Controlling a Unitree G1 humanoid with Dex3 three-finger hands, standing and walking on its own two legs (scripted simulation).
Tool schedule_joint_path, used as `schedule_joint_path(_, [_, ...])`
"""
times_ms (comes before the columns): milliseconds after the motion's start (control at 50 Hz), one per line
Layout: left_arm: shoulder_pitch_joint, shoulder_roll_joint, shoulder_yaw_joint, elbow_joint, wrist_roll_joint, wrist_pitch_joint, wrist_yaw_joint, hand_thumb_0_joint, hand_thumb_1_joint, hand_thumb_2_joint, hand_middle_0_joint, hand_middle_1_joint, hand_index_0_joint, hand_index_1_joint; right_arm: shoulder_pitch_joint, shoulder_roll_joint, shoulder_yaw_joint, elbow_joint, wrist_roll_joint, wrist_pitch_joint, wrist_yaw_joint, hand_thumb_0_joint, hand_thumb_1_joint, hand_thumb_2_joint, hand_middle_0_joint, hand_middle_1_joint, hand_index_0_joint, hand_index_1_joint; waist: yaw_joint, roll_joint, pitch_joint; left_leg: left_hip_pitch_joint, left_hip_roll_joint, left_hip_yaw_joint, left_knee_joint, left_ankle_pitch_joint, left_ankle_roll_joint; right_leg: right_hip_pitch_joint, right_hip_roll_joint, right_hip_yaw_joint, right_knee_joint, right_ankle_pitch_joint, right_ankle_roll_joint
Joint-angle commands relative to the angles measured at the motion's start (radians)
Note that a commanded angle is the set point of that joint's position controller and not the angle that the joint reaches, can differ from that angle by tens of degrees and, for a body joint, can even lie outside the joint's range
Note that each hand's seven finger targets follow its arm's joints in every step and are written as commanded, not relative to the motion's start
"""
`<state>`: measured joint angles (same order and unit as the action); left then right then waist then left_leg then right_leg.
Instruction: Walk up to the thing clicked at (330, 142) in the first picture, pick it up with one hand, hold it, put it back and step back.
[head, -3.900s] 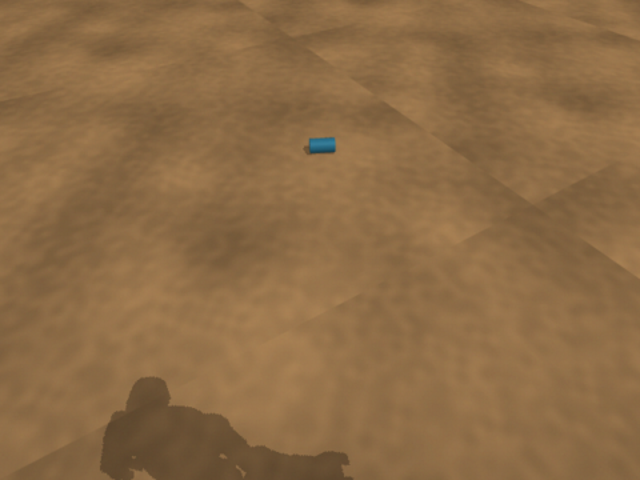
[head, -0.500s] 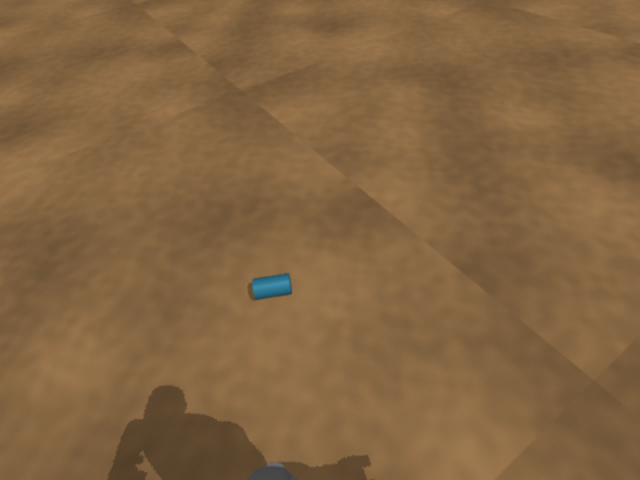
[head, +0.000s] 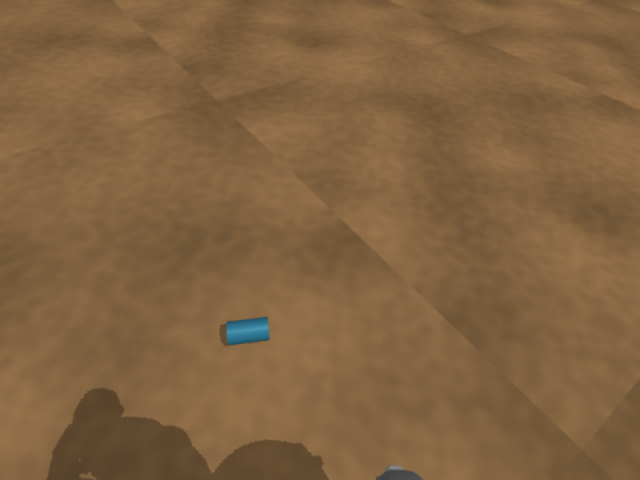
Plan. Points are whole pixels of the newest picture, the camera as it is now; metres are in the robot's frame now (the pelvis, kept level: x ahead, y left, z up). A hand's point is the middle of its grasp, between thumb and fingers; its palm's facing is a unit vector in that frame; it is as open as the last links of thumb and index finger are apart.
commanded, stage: walk up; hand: left
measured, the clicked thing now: (248, 330) +0.73 +0.23 -0.74
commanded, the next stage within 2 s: none
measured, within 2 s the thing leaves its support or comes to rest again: neither
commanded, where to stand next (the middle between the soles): +0.32 +0.00 m, yaw -1 degrees
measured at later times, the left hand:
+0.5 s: hand (156, 443) +0.21 +0.24 -0.13, palm faces -0.05 -0.92 -0.38, open 7.4 cm
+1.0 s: hand (156, 402) +0.28 +0.27 -0.17, palm faces -0.08 -0.92 -0.38, open 7.4 cm
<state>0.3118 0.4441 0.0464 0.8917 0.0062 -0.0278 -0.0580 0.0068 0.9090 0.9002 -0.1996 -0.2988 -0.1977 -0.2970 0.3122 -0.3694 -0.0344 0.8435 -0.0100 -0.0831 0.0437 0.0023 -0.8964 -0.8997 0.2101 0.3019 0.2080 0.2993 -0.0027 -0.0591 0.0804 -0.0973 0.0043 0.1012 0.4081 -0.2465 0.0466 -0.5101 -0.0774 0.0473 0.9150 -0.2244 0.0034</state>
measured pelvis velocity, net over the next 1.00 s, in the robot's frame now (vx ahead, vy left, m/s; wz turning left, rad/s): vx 0.22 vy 0.00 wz -0.04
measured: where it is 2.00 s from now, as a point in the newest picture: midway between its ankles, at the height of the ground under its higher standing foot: outside the picture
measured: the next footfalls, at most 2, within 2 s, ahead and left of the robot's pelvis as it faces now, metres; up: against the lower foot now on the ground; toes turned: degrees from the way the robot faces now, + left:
right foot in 0.18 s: +0.21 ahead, -0.15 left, +0.00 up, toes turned -4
left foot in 0.62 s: +0.31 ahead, +0.12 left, +0.00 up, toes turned +1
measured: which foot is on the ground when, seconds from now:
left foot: down 0.00-0.22, up 0.24-0.60, down 0.62-1.00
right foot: up 0.00-0.16, down 0.18-0.64, up 0.66-0.98, down 1.00-1.00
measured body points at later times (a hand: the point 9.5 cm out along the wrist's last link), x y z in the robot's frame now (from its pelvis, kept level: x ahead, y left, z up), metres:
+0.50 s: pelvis +0.15 -0.03 -0.01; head +0.16 -0.04 +0.44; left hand +0.22 +0.29 -0.10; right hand +0.20 -0.35 -0.13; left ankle +0.23 +0.13 -0.70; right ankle +0.17 -0.14 -0.74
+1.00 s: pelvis +0.22 +0.00 -0.02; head +0.24 +0.00 +0.43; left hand +0.29 +0.32 -0.15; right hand +0.28 -0.32 -0.13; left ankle +0.27 +0.12 -0.74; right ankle +0.26 -0.14 -0.75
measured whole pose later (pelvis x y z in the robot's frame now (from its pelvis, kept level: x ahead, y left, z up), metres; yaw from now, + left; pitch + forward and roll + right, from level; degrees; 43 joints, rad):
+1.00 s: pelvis +0.22 +0.00 -0.02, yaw -2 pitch -3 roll +0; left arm 0.24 0.41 0.03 0.95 0.01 -0.01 -0.01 0.01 0.91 0.90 -0.20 -0.30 -0.20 -0.30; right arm 0.23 -0.40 -0.02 0.88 -0.01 -0.03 0.01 0.00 -0.90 -0.90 0.21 0.30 0.21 0.30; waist 0.00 -0.01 0.11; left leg -0.33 0.05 0.08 0.67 -0.28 0.01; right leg -0.31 -0.04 -0.01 0.63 -0.27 0.00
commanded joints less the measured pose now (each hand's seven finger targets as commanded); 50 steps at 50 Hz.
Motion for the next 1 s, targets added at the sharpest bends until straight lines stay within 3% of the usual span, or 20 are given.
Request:
schedule_joint_path(0, [-0.061,0.139,0.048,-0.085,0.006,-0.029,-0.005,0.000,0.900,0.900,-0.200,-0.300,-0.200,-0.300,0.011,-0.286,-0.098,-0.071,0.005,-0.020,-0.016,0.000,-0.900,-0.900,0.200,0.300,0.200,0.300,-0.033,0.181,0.056,-0.034,0.241,-0.157,-0.187,0.102,0.166,-0.037,-0.037,-0.041,-0.170,0.050,0.000])
schedule_joint_path(60, [-0.096,0.119,0.046,-0.094,0.005,-0.038,-0.007,0.000,0.900,0.900,-0.200,-0.300,-0.200,-0.300,0.021,-0.282,-0.097,-0.075,0.005,-0.015,-0.016,0.000,-0.900,-0.900,0.200,0.300,0.200,0.300,-0.034,0.182,0.041,-0.039,0.234,-0.130,-0.128,0.251,0.145,0.060,-0.019,-0.073,-0.288,0.094,-0.017])
schedule_joint_path(120, [-0.028,0.126,0.056,-0.066,0.005,-0.053,0.004,0.000,0.900,0.900,-0.200,-0.300,-0.200,-0.300,0.005,-0.282,-0.097,-0.095,0.005,-0.004,-0.020,0.000,-0.900,-0.900,0.200,0.300,0.200,0.300,0.008,0.138,-0.035,-0.066,0.256,-0.156,-0.001,0.284,0.132,0.254,0.012,-0.082,-0.369,0.092,-0.037])
schedule_joint_path(160, [0.100,0.184,0.081,-0.030,0.010,-0.071,0.021,0.000,0.900,0.900,-0.200,-0.300,-0.200,-0.300,0.051,-0.218,-0.071,-0.102,0.009,0.000,-0.019,0.000,-0.900,-0.900,0.200,0.300,0.200,0.300,0.064,-0.022,-0.155,-0.106,0.143,-0.066,0.322,0.301,0.082,0.490,0.035,-0.073,-0.470,0.068,-0.064])
schedule_joint_path(180, [0.170,0.257,0.105,-0.032,0.017,-0.078,0.032,0.000,0.900,0.900,-0.200,-0.300,-0.200,-0.300,0.093,-0.171,-0.052,-0.116,0.013,-0.003,-0.017,0.000,-0.900,-0.900,0.200,0.300,0.200,0.300,0.086,-0.193,-0.230,-0.251,0.066,-0.018,0.548,0.092,0.045,0.618,-0.133,0.171,-0.506,-0.027,-0.111])
schedule_joint_path(200, [0.143,0.292,0.107,-0.063,0.011,-0.079,0.039,0.000,0.900,0.900,-0.200,-0.300,-0.200,-0.300,0.120,-0.154,-0.041,-0.108,0.008,0.007,-0.016,0.000,-0.900,-0.900,0.200,0.300,0.200,0.300,0.067,-0.233,-0.185,-0.456,-0.035,-0.058,0.662,-0.287,0.011,0.665,-0.317,0.496,-0.592,-0.081,-0.189])
schedule_joint_path(220, [0.106,0.302,0.106,-0.062,-0.005,-0.069,0.037,0.000,0.900,0.900,-0.200,-0.300,-0.200,-0.300,0.083,-0.265,-0.070,-0.085,0.004,0.018,-0.027,0.000,-0.900,-0.900,0.200,0.300,0.200,0.300,0.078,-0.146,-0.131,-0.495,0.002,-0.102,0.736,-0.313,0.010,0.597,-0.369,0.585,-0.631,-0.134,-0.278])
schedule_joint_path(240, [0.089,0.278,0.098,-0.070,-0.014,-0.065,0.040,0.000,0.900,0.900,-0.200,-0.300,-0.200,-0.300,0.046,-0.277,-0.076,-0.074,-0.001,0.019,-0.031,0.000,-0.900,-0.900,0.200,0.300,0.200,0.300,0.072,-0.098,-0.071,-0.492,0.031,-0.144,0.746,-0.290,0.004,0.495,-0.344,0.529,-0.650,-0.107,-0.284])
schedule_joint_path(320, [-0.008,0.212,0.072,-0.093,-0.014,-0.069,0.044,0.000,0.900,0.900,-0.200,-0.300,-0.200,-0.300,0.095,-0.235,-0.070,-0.026,0.012,0.033,-0.010,0.000,-0.900,-0.900,0.200,0.300,0.200,0.300,0.003,-0.095,-0.015,-0.393,0.068,-0.142,0.642,-0.116,-0.016,0.316,-0.170,0.165,-0.652,0.031,-0.203])
schedule_joint_path(500, [-0.013,0.218,0.074,-0.140,0.009,-0.051,0.022,0.000,0.900,0.900,-0.200,-0.300,-0.200,-0.300,-0.010,-0.211,-0.080,-0.021,-0.011,0.011,0.005,0.000,-0.900,-0.900,0.200,0.300,0.200,0.300,0.038,-0.107,0.010,-0.247,0.068,-0.059,0.244,0.024,-0.067,0.175,-0.150,0.065,-0.630,-0.164,-0.222])
schedule_joint_path(580, [-0.073,0.167,0.042,-0.145,0.003,-0.026,0.030,0.000,0.900,0.900,-0.200,-0.300,-0.200,-0.300,0.120,-0.220,-0.089,0.048,-0.015,-0.005,-0.027,0.000,-0.900,-0.900,0.200,0.300,0.200,0.300,-0.052,0.029,-0.060,0.021,0.015,-0.045,0.140,0.072,-0.036,0.046,-0.098,0.010,-0.374,-0.138,-0.153])
schedule_joint_path(600, [-0.032,0.108,0.022,-0.141,0.001,-0.019,0.032,0.000,0.900,0.900,-0.200,-0.300,-0.200,-0.300,0.153,-0.263,-0.097,0.050,-0.021,-0.011,-0.037,0.000,-0.900,-0.900,0.200,0.300,0.200,0.300,-0.061,0.183,-0.073,0.042,0.115,-0.188,0.005,-0.090,-0.008,0.013,-0.039,-0.046,-0.198,-0.160,-0.113])
schedule_joint_path(620, [0.018,0.057,0.007,-0.138,-0.008,-0.014,0.034,0.000,0.900,0.900,-0.200,-0.300,-0.200,-0.300,0.119,-0.336,-0.105,0.019,-0.027,-0.018,-0.041,0.000,-0.900,-0.900,0.200,0.300,0.200,0.300,-0.030,0.353,-0.056,0.038,0.334,-0.562,-0.144,-0.128,0.056,-0.092,0.103,-0.090,0.009,-0.296,-0.044])
schedule_joint_path(640, [0.060,0.156,0.036,-0.097,-0.006,-0.001,0.052,0.000,0.900,0.900,-0.200,-0.300,-0.200,-0.300,0.082,-0.388,-0.114,-0.002,-0.010,-0.013,-0.039,0.000,-0.900,-0.900,0.200,0.300,0.200,0.300,-0.022,0.264,-0.031,-0.038,0.415,-0.663,-0.181,-0.226,0.161,-0.081,0.078,-0.014,0.100,-0.335,-0.052])
schedule_joint_path(660, [0.050,0.193,0.042,-0.084,-0.001,0.001,0.058,0.000,0.900,0.900,-0.200,-0.300,-0.200,-0.300,0.047,-0.377,-0.118,-0.008,-0.005,-0.008,-0.040,0.000,-0.900,-0.900,0.200,0.300,0.200,0.300,-0.015,0.264,0.004,-0.055,0.432,-0.688,-0.167,-0.214,0.219,-0.089,0.042,0.001,0.149,-0.333,-0.053])
schedule_joint_path(720, [0.028,0.174,0.043,-0.050,-0.008,-0.003,0.059,0.000,0.900,0.900,-0.200,-0.300,-0.200,-0.300,0.021,-0.281,-0.078,-0.020,-0.007,-0.011,-0.050,0.000,-0.900,-0.900,0.200,0.300,0.200,0.300,0.003,0.219,-0.027,-0.055,0.279,-0.351,-0.068,0.286,0.142,-0.018,0.025,0.048,0.104,-0.261,-0.047])
schedule_joint_path(740, [0.044,0.161,0.040,-0.039,-0.009,0.000,0.055,0.000,0.900,0.900,-0.200,-0.300,-0.200,-0.300,0.010,-0.283,-0.077,-0.016,-0.002,-0.012,-0.051,0.000,-0.900,-0.900,0.200,0.300,0.200,0.300,0.013,0.239,-0.049,-0.061,0.259,-0.295,-0.046,0.332,0.135,0.013,0.023,0.026,0.084,-0.229,-0.043])
schedule_joint_path(900, [0.000,0.116,0.030,0.015,-0.003,0.005,0.062,0.000,0.900,0.900,-0.200,-0.300,-0.200,-0.300,-0.081,-0.276,-0.062,-0.032,-0.003,0.027,-0.054,0.000,-0.900,-0.900,0.200,0.300,0.200,0.300,0.005,0.242,-0.107,-0.188,0.247,-0.197,0.056,0.325,0.153,0.242,0.047,-0.087,-0.219,-0.102,-0.007])
schedule_joint_path(960, [0.007,0.132,0.036,0.046,0.007,-0.009,0.069,0.000,0.900,0.900,-0.200,-0.300,-0.200,-0.300,-0.124,-0.223,-0.035,-0.028,0.015,0.046,-0.049,0.000,-0.900,-0.900,0.200,0.300,0.200,0.300,0.040,0.137,-0.116,-0.288,0.188,-0.166,0.147,0.126,0.070,0.392,0.049,-0.060,-0.420,0.031,-0.038])
schedule_joint_path(980, [-0.020,0.164,0.044,0.041,0.016,-0.016,0.072,0.000,0.900,0.900,-0.200,-0.300,-0.200,-0.300,-0.108,-0.185,-0.023,-0.021,0.019,0.049,-0.049,0.000,-0.900,-0.900,0.200,0.300,0.200,0.300,0.029,0.034,-0.113,-0.335,0.152,-0.147,0.204,0.041,0.027,0.405,-0.042,0.076,-0.471,0.055,-0.066])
